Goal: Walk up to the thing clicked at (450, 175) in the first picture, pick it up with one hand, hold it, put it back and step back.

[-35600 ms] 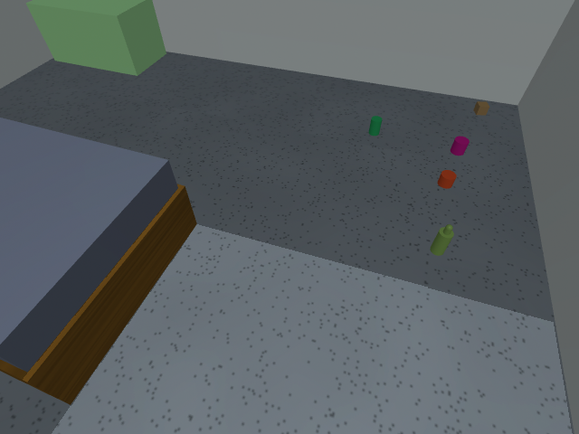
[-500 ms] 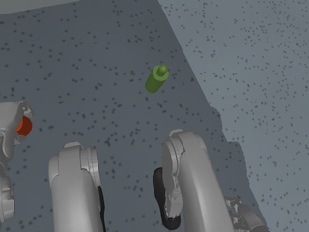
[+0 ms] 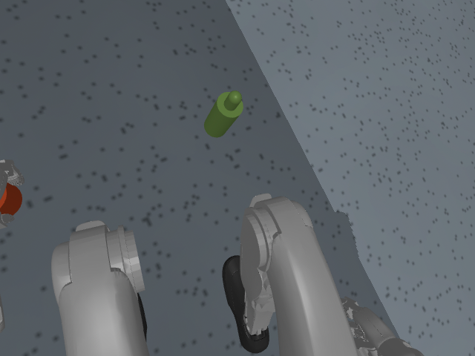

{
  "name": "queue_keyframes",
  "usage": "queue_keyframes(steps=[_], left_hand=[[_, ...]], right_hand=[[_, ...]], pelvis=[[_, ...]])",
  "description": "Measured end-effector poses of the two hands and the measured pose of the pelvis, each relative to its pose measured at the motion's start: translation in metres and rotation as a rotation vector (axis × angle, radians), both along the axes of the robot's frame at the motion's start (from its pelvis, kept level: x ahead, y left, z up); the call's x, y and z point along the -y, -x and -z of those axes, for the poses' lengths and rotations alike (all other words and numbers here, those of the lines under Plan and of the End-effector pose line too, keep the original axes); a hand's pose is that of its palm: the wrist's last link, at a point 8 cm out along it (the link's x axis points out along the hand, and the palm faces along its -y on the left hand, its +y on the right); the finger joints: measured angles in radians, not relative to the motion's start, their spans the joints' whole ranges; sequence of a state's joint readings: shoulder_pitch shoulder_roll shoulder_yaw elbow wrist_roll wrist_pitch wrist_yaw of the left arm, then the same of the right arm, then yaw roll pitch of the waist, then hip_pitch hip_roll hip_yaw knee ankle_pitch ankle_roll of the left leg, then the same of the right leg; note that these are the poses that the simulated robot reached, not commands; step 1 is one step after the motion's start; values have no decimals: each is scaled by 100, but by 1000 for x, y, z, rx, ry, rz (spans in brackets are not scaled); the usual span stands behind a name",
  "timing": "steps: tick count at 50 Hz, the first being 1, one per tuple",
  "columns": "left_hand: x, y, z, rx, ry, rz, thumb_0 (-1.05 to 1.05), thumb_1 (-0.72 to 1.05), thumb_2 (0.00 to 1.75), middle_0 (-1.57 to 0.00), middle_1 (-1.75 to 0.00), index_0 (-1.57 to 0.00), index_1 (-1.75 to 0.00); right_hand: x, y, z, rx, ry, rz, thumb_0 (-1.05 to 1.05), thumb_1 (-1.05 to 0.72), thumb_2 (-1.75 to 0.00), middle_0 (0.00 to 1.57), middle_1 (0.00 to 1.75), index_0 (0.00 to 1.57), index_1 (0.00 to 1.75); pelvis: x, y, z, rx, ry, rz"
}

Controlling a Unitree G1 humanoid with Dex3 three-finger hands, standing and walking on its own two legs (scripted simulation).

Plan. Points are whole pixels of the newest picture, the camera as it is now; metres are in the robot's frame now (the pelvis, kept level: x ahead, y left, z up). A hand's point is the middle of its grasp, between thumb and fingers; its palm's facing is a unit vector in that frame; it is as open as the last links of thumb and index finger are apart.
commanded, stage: rest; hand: left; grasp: from above
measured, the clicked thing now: out of the picture +0.38 +0.36 -0.25
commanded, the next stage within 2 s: open in 0.44 s
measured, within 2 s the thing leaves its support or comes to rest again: rests again in 0.02 s
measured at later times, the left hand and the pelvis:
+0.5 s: hand out of the picture +0.37 +0.34 -0.23, palm faces -0.44 -0.17 -0.88, open 7.9 cm; pelvis +0.00 +0.00 -0.01, yaw -1 degrees
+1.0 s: hand (0, 199) +0.38 +0.34 -0.23, palm faces -0.41 -0.16 -0.90, open 12.8 cm; pelvis +0.00 +0.00 -0.01, yaw -2 degrees
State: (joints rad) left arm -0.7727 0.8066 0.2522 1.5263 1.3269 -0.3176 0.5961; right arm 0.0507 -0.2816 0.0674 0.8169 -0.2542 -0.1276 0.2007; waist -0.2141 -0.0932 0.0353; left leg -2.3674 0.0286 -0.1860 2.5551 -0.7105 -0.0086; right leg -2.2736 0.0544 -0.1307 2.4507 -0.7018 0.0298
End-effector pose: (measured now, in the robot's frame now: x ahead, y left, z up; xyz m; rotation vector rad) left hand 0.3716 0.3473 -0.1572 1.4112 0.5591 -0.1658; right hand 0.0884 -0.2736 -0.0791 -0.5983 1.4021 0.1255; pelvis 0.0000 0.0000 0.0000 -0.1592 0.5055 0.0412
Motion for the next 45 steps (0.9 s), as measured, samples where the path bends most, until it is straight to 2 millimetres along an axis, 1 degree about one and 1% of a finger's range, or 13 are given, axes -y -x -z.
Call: queue_keyframes(steps=[9,15,30,33,36,45], left_hand=[[1,0,9,5,0,-6,-1,14,52,-57,-58,-87,-67],[1,-1,10,3,2,-13,-1,14,53,-57,-58,-88,-68],[1,-2,11,-8,-8,0,-2,12,55,-58,-59,-87,-69],[2,-2,12,-11,-13,12,-2,12,56,-56,-61,-81,-69],[6,-3,14,-7,-8,23,-1,9,59,-53,-64,-71,-69],[9,-11,16,34,-8,16,0,-15,72,-36,-75,-41,-75]], right_hand=[[-3,-2,3,-1,-17,-32,1,-89,-89,21,30,20,30],[-5,-2,6,3,-32,-52,1,-89,-90,21,30,20,30],[-10,14,4,-25,-54,-93,1,-89,-90,21,30,20,30],[-10,16,2,-29,-55,-99,1,-89,-89,21,30,20,30],[-11,17,0,-31,-59,-110,1,-89,-89,21,30,20,30],[-13,11,-7,-18,-66,-130,1,-88,-89,21,30,20,30]], pelvis=[[-1,-1,5,17,5,5],[-1,0,9,29,8,10],[-1,2,11,55,14,17],[-1,2,11,55,17,19],[-2,2,10,56,21,19],[-4,1,8,53,33,20]])
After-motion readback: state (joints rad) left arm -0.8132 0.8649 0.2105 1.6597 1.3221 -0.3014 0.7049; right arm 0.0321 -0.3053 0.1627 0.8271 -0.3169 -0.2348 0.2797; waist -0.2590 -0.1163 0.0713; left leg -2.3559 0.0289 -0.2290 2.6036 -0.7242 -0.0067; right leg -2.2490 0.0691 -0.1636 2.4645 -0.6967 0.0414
